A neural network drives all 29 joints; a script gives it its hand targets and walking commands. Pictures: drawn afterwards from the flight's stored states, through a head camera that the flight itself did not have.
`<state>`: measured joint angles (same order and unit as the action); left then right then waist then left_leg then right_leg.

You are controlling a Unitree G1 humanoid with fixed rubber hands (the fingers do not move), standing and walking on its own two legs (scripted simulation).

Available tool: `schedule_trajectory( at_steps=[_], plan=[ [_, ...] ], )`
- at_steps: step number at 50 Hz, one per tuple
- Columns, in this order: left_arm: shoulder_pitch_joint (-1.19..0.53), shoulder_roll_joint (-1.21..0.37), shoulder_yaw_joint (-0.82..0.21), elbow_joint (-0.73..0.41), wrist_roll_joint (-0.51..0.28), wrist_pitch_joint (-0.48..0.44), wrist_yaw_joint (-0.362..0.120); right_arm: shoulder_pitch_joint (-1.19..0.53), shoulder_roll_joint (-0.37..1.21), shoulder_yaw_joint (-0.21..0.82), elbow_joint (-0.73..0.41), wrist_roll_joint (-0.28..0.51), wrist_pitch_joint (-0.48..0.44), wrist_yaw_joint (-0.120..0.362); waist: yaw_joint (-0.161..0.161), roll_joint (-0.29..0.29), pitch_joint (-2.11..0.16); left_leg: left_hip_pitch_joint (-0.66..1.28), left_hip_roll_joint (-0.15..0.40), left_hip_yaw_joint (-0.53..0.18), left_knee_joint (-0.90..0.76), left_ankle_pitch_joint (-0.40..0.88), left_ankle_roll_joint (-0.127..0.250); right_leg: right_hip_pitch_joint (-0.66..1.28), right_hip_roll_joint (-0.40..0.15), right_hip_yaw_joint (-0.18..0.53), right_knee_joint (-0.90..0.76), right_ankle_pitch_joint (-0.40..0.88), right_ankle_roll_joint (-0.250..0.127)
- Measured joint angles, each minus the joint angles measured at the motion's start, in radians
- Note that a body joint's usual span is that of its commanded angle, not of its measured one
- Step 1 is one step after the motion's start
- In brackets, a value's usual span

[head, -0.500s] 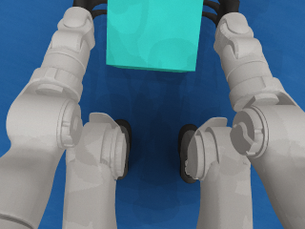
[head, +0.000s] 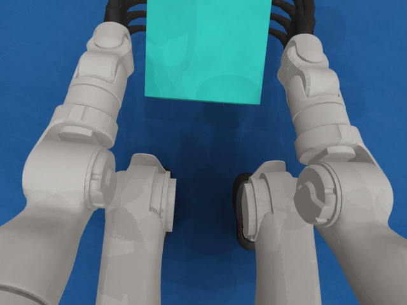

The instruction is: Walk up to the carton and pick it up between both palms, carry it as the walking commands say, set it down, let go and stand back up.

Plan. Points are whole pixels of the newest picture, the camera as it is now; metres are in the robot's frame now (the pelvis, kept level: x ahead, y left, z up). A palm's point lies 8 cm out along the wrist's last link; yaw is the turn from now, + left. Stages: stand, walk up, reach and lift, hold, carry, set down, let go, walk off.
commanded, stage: reach and lift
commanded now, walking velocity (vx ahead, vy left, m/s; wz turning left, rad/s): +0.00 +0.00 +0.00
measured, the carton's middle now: (206, 37) +0.54 +0.03 -0.23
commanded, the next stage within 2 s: none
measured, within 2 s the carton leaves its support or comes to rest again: neither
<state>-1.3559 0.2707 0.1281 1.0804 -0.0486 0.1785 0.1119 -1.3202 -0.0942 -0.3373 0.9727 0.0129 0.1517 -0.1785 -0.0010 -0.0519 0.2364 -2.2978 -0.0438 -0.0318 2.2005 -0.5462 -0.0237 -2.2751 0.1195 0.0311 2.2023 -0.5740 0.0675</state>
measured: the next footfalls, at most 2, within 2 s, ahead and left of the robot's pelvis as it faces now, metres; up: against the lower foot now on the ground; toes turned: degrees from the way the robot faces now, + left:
none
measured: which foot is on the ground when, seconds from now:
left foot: down 0.00-1.00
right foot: down 0.00-1.00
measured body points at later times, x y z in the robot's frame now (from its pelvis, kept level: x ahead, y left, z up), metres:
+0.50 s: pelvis +0.00 +0.00 +0.03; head +0.33 +0.04 +0.33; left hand +0.54 +0.17 -0.11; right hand +0.53 -0.11 -0.09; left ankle +0.12 +0.12 -0.33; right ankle +0.11 -0.12 -0.33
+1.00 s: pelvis +0.00 +0.00 +0.08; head +0.30 +0.03 +0.42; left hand +0.52 +0.17 -0.02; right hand +0.52 -0.11 -0.01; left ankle +0.12 +0.12 -0.33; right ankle +0.11 -0.12 -0.33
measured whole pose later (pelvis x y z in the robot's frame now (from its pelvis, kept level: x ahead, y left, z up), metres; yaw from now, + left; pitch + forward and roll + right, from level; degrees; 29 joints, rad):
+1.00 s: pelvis +0.00 +0.00 +0.08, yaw +1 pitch +44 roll -1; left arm -1.17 0.10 0.34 0.84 0.18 0.31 0.14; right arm -1.10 0.09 -0.50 0.67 -0.19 0.27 -0.19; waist -0.01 -0.03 -0.07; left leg -2.17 -0.11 -0.07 1.90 -0.49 -0.05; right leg -2.15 0.14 0.07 1.91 -0.53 0.08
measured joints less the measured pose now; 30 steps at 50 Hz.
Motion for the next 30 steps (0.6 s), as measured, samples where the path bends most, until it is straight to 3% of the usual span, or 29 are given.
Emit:
schedule_trajectory(
  at_steps=[22, 30],
  plan=[
    [0.082, -0.093, 0.124, -0.182, 0.140, 0.086, 0.015, 0.122, 0.112, -0.117, -0.242, -0.114, 0.071, -0.011, -0.006, 0.014, -0.147, -0.011, -0.051, -0.024, -0.111, 0.023, -0.017, 0.004, 0.004, 0.010, -0.110, 0.005, 0.011],
    [0.140, -0.140, 0.135, -0.236, 0.157, 0.105, 0.055, 0.169, 0.151, -0.113, -0.288, -0.122, 0.078, -0.087, -0.008, 0.009, -0.208, 0.010, -0.055, -0.027, -0.150, 0.020, -0.020, 0.022, 0.015, 0.020, -0.149, 0.005, 0.015]
  ],
)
